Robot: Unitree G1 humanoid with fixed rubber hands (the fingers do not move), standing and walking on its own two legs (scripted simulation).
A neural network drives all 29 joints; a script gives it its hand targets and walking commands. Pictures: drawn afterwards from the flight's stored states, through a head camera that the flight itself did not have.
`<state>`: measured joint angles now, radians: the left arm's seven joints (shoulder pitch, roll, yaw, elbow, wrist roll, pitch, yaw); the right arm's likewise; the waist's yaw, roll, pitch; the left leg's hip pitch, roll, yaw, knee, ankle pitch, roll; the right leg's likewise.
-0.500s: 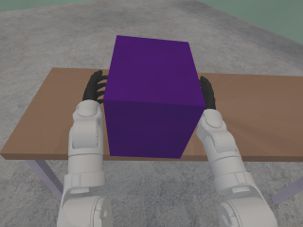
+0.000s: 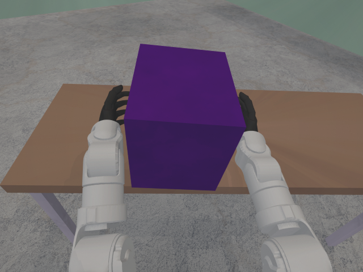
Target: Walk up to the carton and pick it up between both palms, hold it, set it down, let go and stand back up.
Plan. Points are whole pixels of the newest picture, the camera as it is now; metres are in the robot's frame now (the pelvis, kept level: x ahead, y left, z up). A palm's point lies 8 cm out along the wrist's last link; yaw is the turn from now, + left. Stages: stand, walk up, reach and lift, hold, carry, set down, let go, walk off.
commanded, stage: hold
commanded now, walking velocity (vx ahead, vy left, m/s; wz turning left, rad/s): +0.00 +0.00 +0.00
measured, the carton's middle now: (178, 119) +0.42 +0.00 +0.13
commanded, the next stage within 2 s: none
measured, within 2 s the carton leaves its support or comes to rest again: neither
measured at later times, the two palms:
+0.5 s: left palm (110, 118) +0.37 +0.15 +0.17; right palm (248, 124) +0.36 -0.14 +0.16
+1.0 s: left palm (109, 119) +0.37 +0.15 +0.17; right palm (247, 125) +0.36 -0.14 +0.16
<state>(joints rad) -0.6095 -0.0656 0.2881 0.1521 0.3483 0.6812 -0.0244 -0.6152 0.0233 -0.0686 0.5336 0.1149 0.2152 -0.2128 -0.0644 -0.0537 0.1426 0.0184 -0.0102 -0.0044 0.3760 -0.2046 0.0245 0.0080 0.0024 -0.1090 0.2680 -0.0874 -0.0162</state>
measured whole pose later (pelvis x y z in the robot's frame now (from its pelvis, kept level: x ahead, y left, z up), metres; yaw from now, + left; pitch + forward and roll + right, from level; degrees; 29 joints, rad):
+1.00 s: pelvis +0.01 +0.00 +0.00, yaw +0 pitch -11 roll -1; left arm -0.56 -0.08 0.26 0.05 0.35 0.70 -0.03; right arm -0.57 0.02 -0.04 0.44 0.13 0.23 -0.22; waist -0.07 -0.05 0.14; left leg 0.04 -0.01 -0.01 0.38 -0.22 0.02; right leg 0.03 0.01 -0.11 0.27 -0.11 -0.02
